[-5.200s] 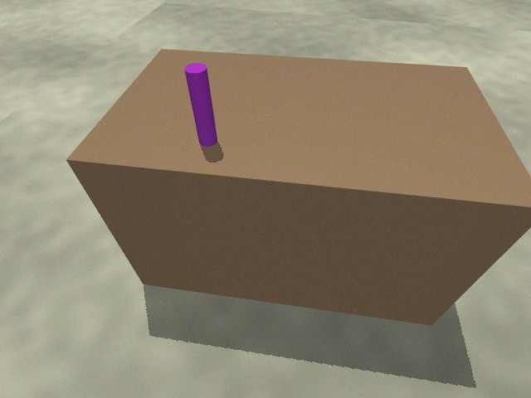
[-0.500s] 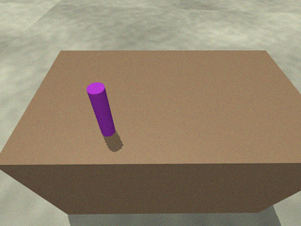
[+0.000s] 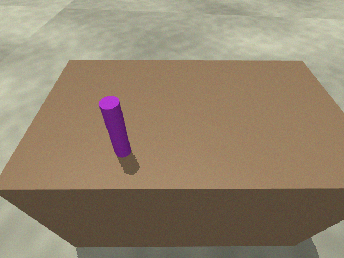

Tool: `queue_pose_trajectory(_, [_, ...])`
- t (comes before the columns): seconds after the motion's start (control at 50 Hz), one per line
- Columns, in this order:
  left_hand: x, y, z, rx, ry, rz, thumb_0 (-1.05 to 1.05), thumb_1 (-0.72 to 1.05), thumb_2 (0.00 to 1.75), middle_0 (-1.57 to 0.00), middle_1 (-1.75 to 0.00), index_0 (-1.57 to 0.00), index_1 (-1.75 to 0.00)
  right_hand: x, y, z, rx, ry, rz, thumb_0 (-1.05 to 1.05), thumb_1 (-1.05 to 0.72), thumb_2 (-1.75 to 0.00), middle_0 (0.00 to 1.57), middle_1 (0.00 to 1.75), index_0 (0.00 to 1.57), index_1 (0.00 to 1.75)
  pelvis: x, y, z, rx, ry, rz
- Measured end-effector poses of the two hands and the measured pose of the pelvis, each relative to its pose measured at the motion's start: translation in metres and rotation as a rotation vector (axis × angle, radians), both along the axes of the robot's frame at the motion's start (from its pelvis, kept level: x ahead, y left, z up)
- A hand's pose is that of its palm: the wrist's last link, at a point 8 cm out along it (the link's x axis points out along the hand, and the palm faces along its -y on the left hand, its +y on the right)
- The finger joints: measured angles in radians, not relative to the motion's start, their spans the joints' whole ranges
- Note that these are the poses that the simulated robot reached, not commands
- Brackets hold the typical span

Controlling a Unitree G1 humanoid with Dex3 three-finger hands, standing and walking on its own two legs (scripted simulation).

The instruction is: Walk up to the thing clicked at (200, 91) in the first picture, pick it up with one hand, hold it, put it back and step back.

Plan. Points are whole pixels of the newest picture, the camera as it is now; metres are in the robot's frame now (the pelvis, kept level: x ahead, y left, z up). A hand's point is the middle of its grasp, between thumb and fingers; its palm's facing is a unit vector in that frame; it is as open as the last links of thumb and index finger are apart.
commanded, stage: stand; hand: left
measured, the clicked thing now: (117, 130) +0.45 +0.17 +0.02
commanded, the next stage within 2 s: rise first in 0.26 s
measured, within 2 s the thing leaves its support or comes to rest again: neither
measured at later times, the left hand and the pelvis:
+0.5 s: hand out of the picture +0.12 +0.25 -0.15, palm faces +0.11 -0.94 -0.31, open 8.7 cm; pelvis -0.02 +0.00 -0.01, yaw +1 degrees
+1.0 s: hand (69, 244) +0.18 +0.24 -0.05, palm faces +0.28 -0.89 -0.35, open 17.1 cm; pelvis +0.00 -0.01 +0.00, yaw +1 degrees
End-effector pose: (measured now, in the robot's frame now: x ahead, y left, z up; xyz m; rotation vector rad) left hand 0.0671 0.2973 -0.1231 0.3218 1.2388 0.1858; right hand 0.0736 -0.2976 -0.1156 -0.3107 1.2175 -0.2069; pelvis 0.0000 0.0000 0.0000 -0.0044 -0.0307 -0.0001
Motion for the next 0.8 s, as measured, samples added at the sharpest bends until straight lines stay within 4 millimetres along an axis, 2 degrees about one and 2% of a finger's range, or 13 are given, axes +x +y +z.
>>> queue_pose_trajectory(0.38, [-0.007,0.004,-0.002,-0.003,0.013,0.004,0.0,0.9,0.89,-0.2,-0.3,-0.2,-0.29,-0.007,0.005,-0.001,0.003,0.012,-0.005,0.01,-0.9,-0.89,0.2,0.3,0.21,0.3,-0.002,0.004,0.0,0.0,-0.002,-0.001])
queue_pose_trajectory(0.44, [0.009,-0.001,0.0,-0.015,-0.096,0.037,0.0,0.86,0.85,-0.17,-0.26,-0.17,-0.26,0.01,0.012,0.002,0.014,-0.105,-0.021,0.01,-0.86,-0.85,0.17,0.26,0.18,0.26,-0.009,0.004,-0.003,-0.001,0.012,0.006])
queue_pose_trajectory(0.54, [0.054,-0.007,0.009,-0.015,-0.295,0.087,0.01,0.66,0.65,-0.11,-0.15,-0.11,-0.15,0.049,0.02,0.007,0.018,-0.266,-0.031,0.01,-0.66,-0.65,0.11,0.16,0.12,0.16,-0.02,0.002,-0.008,-0.005,0.058,0.009])
queue_pose_trajectory(0.6, [0.071,-0.007,0.02,-0.005,-0.384,0.098,0.0,0.5,0.5,-0.09,-0.11,-0.09,-0.11,0.063,0.022,0.014,0.022,-0.333,-0.037,0.01,-0.48,-0.5,0.08,0.12,0.09,0.12,-0.019,0.0,-0.009,-0.005,0.073,0.009])
queue_pose_trajectory(0.66, [0.075,-0.006,0.032,0.008,-0.435,0.107,0.0,0.33,0.36,-0.08,-0.09,-0.09,-0.08,0.067,0.022,0.02,0.025,-0.36,-0.035,0.01,-0.29,-0.37,0.07,0.09,0.08,0.09,-0.015,-0.001,-0.007,-0.004,0.074,0.009])
queue_pose_trajectory(0.8, [0.067,-0.006,0.054,0.05,-0.499,0.108,0.0,-0.07,0.16,-0.06,-0.06,-0.07,-0.05,0.065,0.027,0.023,0.043,-0.384,-0.013,0.0,0.09,-0.17,0.06,0.07,0.06,0.06,-0.006,-0.006,-0.006,0.0,0.057,0.013])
